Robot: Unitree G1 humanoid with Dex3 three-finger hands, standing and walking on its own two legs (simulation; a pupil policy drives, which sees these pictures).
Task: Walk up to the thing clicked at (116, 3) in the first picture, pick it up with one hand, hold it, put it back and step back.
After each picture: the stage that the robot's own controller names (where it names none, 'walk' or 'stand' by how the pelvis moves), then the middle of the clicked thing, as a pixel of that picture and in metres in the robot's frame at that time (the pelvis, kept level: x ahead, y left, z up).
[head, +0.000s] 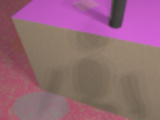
stand; (119, 2) +0.73 -0.15 +0.14
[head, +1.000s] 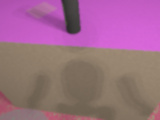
walk; (70, 5) +0.64 +0.08 +0.17
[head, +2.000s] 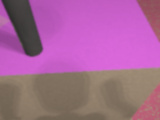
rise first; (23, 23) +0.48 +0.21 +0.18
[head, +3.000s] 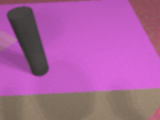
stand; (32, 46) +0.44 +0.19 +0.14
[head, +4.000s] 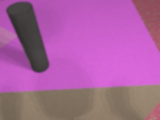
stand; (32, 42) +0.44 +0.19 +0.14
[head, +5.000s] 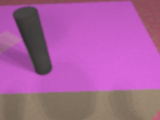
stand; (36, 45) +0.44 +0.18 +0.14
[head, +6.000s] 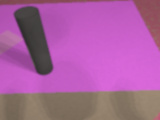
stand; (37, 45) +0.44 +0.18 +0.14
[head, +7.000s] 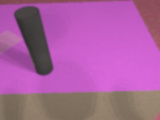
rise first; (37, 45) +0.44 +0.18 +0.14
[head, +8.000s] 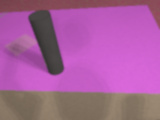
rise first; (49, 46) +0.45 +0.17 +0.14
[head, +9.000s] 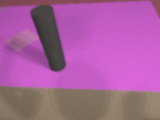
go down; (51, 42) +0.45 +0.17 +0.14
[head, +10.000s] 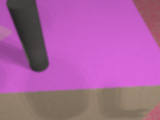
go down; (32, 39) +0.44 +0.16 +0.15
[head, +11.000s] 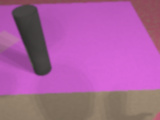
approach; (35, 45) +0.45 +0.17 +0.15
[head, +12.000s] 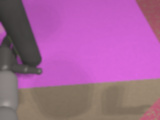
close; (21, 34) +0.45 +0.18 +0.17
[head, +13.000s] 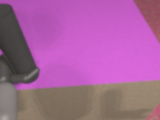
lift; (16, 50) +0.39 +0.20 +0.17
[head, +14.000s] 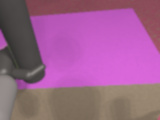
lift; (21, 41) +0.32 +0.16 +0.28
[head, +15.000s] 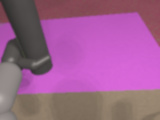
hold; (28, 31) +0.34 +0.15 +0.30
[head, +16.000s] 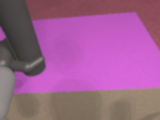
hold; (20, 32) +0.32 +0.17 +0.31
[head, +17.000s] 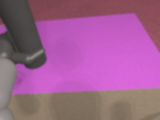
crouch; (20, 24) +0.34 +0.16 +0.33
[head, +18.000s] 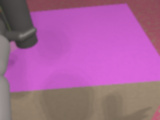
crouch; (13, 4) +0.43 +0.18 +0.32
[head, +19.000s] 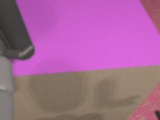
lower; (11, 24) +0.46 +0.19 +0.19
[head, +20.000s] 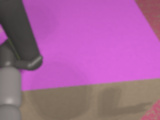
lower; (21, 36) +0.43 +0.17 +0.18
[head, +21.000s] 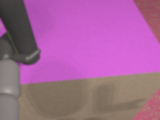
lower; (19, 29) +0.46 +0.18 +0.18
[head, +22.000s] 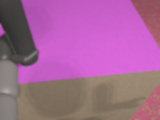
lower; (17, 30) +0.46 +0.18 +0.18
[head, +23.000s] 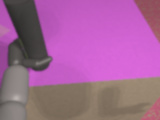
open; (31, 37) +0.43 +0.15 +0.17
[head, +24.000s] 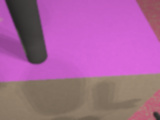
rise; (29, 28) +0.45 +0.15 +0.18
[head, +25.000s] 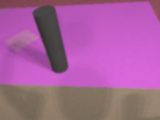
sink last; (53, 43) +0.45 +0.16 +0.15
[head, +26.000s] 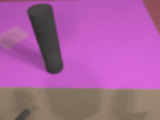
stand; (48, 43) +0.43 +0.15 +0.14
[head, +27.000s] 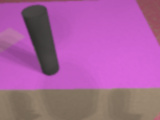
stand; (44, 45) +0.43 +0.16 +0.14
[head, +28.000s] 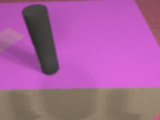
stand; (44, 44) +0.43 +0.16 +0.14
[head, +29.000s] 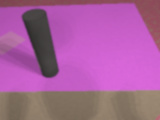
walk; (43, 47) +0.43 +0.16 +0.14
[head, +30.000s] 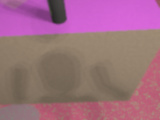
walk; out of the picture +0.66 +0.14 +0.16
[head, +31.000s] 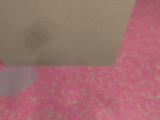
walk; out of the picture +1.03 +0.15 +0.16
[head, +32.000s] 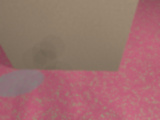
stand; out of the picture +1.10 +0.13 +0.16
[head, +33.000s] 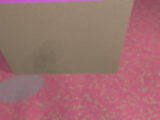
stand; out of the picture +1.11 +0.13 +0.14
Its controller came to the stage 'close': yes
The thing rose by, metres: 0.21
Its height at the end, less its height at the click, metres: +0.00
